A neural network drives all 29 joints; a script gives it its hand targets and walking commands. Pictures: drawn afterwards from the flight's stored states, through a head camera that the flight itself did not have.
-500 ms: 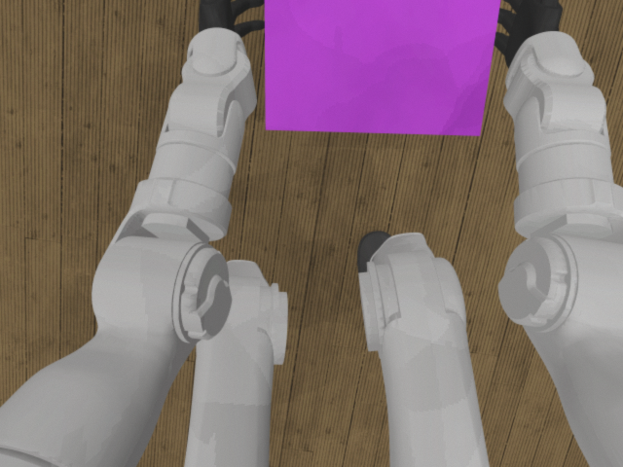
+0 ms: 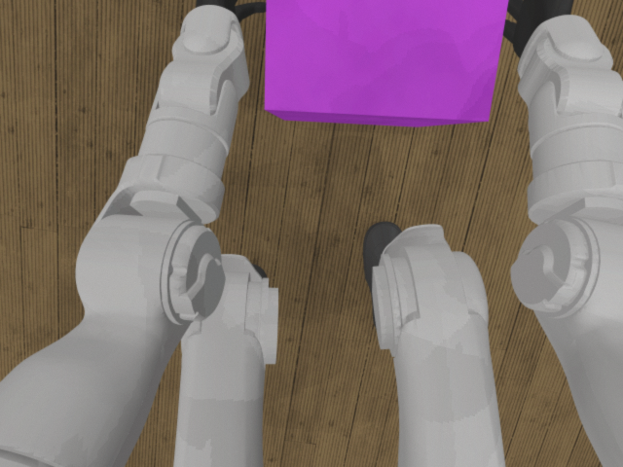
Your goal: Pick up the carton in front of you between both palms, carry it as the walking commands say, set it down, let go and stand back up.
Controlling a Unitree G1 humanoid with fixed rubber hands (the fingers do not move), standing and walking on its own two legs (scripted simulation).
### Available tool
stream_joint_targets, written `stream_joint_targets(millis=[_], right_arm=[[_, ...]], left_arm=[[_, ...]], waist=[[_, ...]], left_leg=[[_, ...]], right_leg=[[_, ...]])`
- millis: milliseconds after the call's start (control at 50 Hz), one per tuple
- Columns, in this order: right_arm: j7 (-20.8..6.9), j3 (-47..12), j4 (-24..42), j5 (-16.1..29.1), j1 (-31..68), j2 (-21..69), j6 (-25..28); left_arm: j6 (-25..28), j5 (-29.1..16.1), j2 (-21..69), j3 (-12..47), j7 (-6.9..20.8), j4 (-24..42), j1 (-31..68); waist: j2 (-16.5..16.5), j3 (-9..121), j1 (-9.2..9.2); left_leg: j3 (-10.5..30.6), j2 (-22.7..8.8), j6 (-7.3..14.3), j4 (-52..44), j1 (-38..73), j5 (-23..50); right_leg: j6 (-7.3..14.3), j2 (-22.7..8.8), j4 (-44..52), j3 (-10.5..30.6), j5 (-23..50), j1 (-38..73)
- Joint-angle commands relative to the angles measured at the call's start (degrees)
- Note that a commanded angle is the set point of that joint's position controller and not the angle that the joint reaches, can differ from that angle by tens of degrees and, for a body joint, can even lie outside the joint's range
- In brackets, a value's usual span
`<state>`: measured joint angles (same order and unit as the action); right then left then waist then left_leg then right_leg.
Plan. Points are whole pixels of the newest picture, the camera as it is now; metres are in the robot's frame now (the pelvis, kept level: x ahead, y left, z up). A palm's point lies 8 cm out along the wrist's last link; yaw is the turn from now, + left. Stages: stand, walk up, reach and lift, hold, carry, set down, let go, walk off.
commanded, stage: set down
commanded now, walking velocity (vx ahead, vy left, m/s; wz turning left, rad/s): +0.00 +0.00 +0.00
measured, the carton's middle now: (367, 32) +0.53 -0.14 -0.26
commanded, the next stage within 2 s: let go in 1.68 s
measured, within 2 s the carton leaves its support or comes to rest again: neither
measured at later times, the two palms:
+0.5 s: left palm (204, 29) +0.55 +0.04 -0.20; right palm (544, 52) +0.47 -0.31 -0.21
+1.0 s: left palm out of the picture +0.56 +0.02 -0.07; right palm out of the picture +0.48 -0.34 -0.08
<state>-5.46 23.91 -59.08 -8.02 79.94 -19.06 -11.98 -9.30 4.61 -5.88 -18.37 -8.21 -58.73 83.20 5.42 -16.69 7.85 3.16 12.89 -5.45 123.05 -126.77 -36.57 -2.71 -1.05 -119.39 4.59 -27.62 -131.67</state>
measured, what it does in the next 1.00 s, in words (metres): stands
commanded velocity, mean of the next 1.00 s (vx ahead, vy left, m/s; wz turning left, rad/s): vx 0.00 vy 0.00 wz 0.00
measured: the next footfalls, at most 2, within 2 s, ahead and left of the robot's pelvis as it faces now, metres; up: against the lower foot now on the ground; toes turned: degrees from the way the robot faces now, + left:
none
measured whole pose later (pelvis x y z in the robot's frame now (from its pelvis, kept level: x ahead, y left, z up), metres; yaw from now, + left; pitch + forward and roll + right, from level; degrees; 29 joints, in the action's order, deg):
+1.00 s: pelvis +0.00 -0.01 +0.05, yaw -2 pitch +39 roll +5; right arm -1.3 15.1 -58.0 4.8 75.9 -24.9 -7.8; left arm -11.3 -3.3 -11.2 -12.3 -10.5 -52.0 77.0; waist 3.7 -11.1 6.5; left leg 0.8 5.8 -4.0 114.0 -117.7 -36.2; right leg -0.6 0.5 -110.9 4.1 -25.5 -124.9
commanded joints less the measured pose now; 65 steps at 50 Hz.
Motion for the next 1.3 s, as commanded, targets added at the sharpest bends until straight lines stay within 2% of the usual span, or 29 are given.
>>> stream_joint_targets(millis=[0,100,180,280,300,340,380,420,460,560,660,780,860,940,1000,1060,1180,1280], right_arm=[[-10.9,-11.6,0.2,2.5,23.1,35.7,1.6],[-10.7,-10.7,-1.6,1.9,21.1,34.5,1.8],[-10.4,-9.5,-2.3,1.2,19.5,31.4,1.9],[-9.3,-7.4,-3.6,0.2,18.5,26.3,2.9],[-8.5,-6.2,-4.2,0.1,17.6,23.0,3.4],[-5.6,-2.5,-5.9,0.2,13.7,10.5,5.4],[-0.3,1.6,-8.3,1.6,7.5,-10.1,8.4],[3.4,0.5,-7.3,5.6,10.1,-16.5,11.2],[4.3,-2.0,-6.2,9.9,13.6,-18.4,12.9],[3.6,-7.2,-2.9,17.1,17.9,-20.2,14.1],[3.4,-9.1,-0.7,20.1,16.1,-21.6,12.1],[4.4,-9.0,7.0,17.8,13.7,-20.8,7.5],[4.5,-9.1,7.2,15.2,11.8,-16.2,5.0],[4.2,-8.1,7.1,12.3,10.3,-12.8,5.1],[4.0,-7.2,7.3,11.0,8.8,-11.9,5.2],[3.7,-6.1,7.9,10.1,6.9,-11.8,5.0],[3.2,-4.4,12.4,10.3,3.1,-13.2,4.0],[2.4,-4.0,16.7,11.3,0.6,-13.9,2.7]], left_arm=[[0.5,-1.3,39.7,13.3,11.4,-0.1,22.5],[0.7,-0.7,38.4,13.1,11.7,-1.7,20.3],[0.5,-0.1,35.5,12.4,11.4,-2.4,18.7],[0.9,0.1,30.5,12.0,10.3,-2.0,18.6],[1.2,0.0,27.2,11.4,9.6,-1.7,17.9],[2.1,-0.2,14.8,9.0,6.8,-0.7,14.5],[3.2,-2.2,-4.8,7.5,1.9,0.1,9.8],[3.8,-5.9,-10.2,9.9,-0.8,1.0,11.3],[4.2,-9.1,-11.0,11.8,-1.1,3.1,13.2],[4.7,-14.8,-10.3,17.5,-0.9,9.8,17.3],[3.3,-14.6,-12.8,16.6,-2.4,14.7,16.1],[0.0,-12.5,-12.7,12.4,-3.9,20.0,11.9],[-1.8,-10.2,-11.7,8.3,-3.5,15.7,8.8],[-1.0,-7.3,-10.4,4.9,-2.2,11.7,5.9],[-0.6,-5.9,-10.0,3.6,-1.7,10.6,4.5],[-0.5,-5.2,-9.5,3.5,-1.5,11.6,3.7],[-1.3,-5.8,-8.4,5.7,-1.7,18.0,1.7],[-2.8,-6.3,-8.0,7.0,-2.0,23.6,-0.5]], waist=[[3.7,48.2,4.83],[4.0,45.8,4.39],[4.0,43.2,4.04],[3.3,43.2,4.39],[3.1,43.5,4.54],[2.4,44.7,4.89],[1.6,46.5,5.14],[0.3,49.4,5.39],[0.1,52.4,5.30],[0.6,60.5,5.66],[-0.8,71.0,4.63],[-5.2,79.5,2.94],[-8.1,71.7,1.38],[-9.3,67.1,-0.14],[-9.3,67.6,-0.61],[-8.6,69.9,-0.22],[-6.3,78.2,1.36],[-4.9,82.5,1.43]], left_leg=[[-7.4,-0.3,3.0,-11.1,12.1,10.7],[-7.2,-0.5,3.1,-10.6,11.0,11.1],[-6.9,-0.6,3.1,-10.5,10.6,9.1],[-6.6,-1.4,2.5,-10.2,12.8,8.4],[-6.6,-1.7,2.3,-10.1,13.7,8.5],[-6.9,-2.8,1.5,-9.9,16.4,8.9],[-7.1,-4.2,0.5,-9.9,19.7,9.2],[-6.6,-5.0,0.2,-9.2,21.1,10.9],[-6.1,-5.7,0.2,-8.3,21.8,13.6],[-6.0,-6.7,0.3,-6.9,25.0,16.9],[-8.3,-6.4,0.4,-7.8,28.6,14.3],[-11.1,-4.8,1.3,-12.7,27.7,8.1],[-11.6,-4.2,2.4,-16.9,22.3,3.8],[-11.1,-4.4,2.7,-20.0,18.8,4.3],[-10.8,-4.4,2.6,-22.8,19.1,5.0],[-10.7,-4.3,2.4,-25.5,21.1,5.9],[-10.5,-3.9,1.7,-31.0,28.7,9.9],[-10.2,-3.8,1.5,-36.2,35.3,13.2]], right_leg=[[3.6,3.8,6.9,-6.2,14.9,30.0],[3.9,4.0,6.5,-5.8,15.6,29.4],[4.1,3.9,6.4,-5.6,13.1,28.1],[3.5,3.0,6.0,-6.0,11.9,28.3],[3.2,2.7,5.9,-6.2,11.9,28.8],[2.5,1.6,5.7,-6.6,12.1,30.5],[2.0,0.6,5.8,-7.1,12.7,32.1],[1.8,-0.1,5.8,-6.6,14.7,34.1],[2.0,-0.7,5.0,-6.0,18.4,35.9],[2.6,-1.1,4.1,-4.9,25.2,41.2],[2.2,-0.4,5.1,-5.2,26.5,51.6],[1.2,1.1,9.7,-7.1,22.4,63.1],[0.7,1.7,14.3,-7.4,16.4,59.7],[0.5,2.1,17.4,-7.3,16.1,56.4],[0.3,2.5,19.8,-7.4,16.6,56.5],[0.3,2.8,22.4,-7.7,17.4,57.7],[0.5,3.4,27.4,-8.5,22.7,63.4],[0.4,3.9,32.2,-8.8,26.7,68.2]])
